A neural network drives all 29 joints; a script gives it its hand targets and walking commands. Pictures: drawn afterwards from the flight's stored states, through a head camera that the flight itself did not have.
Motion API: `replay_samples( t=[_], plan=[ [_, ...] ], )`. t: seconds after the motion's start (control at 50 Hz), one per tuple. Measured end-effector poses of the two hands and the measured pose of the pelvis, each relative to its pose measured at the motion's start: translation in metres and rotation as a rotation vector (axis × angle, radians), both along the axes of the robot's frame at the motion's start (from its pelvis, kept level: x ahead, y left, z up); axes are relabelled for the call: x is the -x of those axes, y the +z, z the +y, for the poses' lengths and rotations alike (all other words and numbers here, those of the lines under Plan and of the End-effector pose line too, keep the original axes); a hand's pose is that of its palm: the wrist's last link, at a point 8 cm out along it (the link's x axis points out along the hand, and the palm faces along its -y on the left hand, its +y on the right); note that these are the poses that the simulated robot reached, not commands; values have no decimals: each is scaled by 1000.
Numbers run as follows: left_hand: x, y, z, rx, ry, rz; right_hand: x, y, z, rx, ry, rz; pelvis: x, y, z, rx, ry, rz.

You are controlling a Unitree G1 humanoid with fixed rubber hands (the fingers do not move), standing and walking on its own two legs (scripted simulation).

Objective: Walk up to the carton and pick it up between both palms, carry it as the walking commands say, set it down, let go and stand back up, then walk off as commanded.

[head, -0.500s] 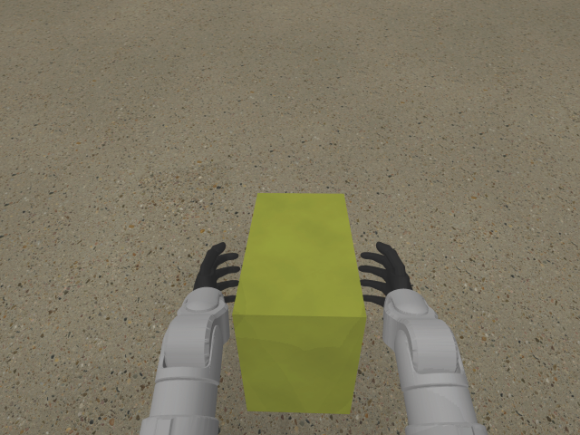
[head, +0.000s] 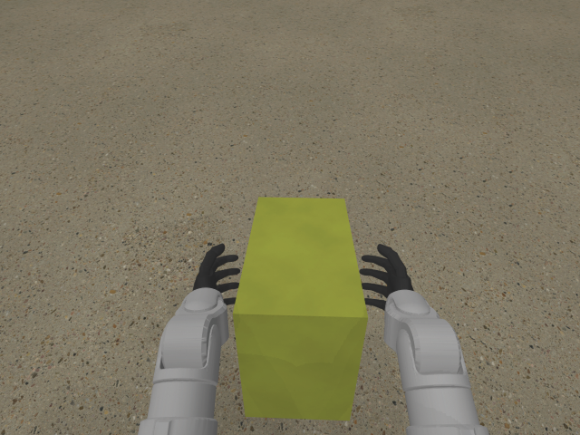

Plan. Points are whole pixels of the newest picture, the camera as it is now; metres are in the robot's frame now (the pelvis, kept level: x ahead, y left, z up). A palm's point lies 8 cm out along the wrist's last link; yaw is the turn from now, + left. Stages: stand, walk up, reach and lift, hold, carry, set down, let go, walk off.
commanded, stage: carry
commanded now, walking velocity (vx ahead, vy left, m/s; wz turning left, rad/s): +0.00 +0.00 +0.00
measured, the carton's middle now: (299, 297) +0.38 +0.00 -0.09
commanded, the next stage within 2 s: none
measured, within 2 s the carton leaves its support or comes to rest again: neither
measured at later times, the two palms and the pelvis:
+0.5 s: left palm (214, 197) +0.50 +0.16 +0.03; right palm (362, 202) +0.50 -0.10 +0.03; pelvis +0.20 +0.02 -0.01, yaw -1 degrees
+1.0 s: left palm (226, 124) +0.72 +0.16 +0.03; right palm (345, 130) +0.72 -0.09 +0.03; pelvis +0.42 +0.03 -0.01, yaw -1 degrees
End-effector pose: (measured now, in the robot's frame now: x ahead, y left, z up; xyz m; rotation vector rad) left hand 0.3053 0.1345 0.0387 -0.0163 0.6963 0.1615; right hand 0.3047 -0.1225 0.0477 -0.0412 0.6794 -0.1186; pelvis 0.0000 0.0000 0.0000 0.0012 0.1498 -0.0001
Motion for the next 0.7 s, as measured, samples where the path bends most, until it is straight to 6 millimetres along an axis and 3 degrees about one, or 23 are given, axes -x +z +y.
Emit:
replay_samples(
  t=[0.12, 0.24, 0.36, 0.5, 0.7],
  plan=[
    [-43, 3, 4, -38, -27, 22, -37, -7, 4, -39, -26, 22, -41, 4, 10, 51, -15, -13],
    [-88, -2, 1, -36, -4, 9, -89, -11, 1, -40, -3, 4, -90, -5, 2, 2, 0, -32],
    [-132, -22, 11, -9, 7, 26, -138, -20, 11, 5, 23, 8, -137, -11, 7, -18, 15, -41],
    [-197, -5, 22, -15, -11, -3, -193, -15, 21, -43, -17, -1, -197, -8, 25, 48, -12, -46],
    [-280, -9, 16, -45, 2, 4, -282, -15, 16, -27, 15, 1, -286, -9, 14, -18, 9, -67]
  ],
)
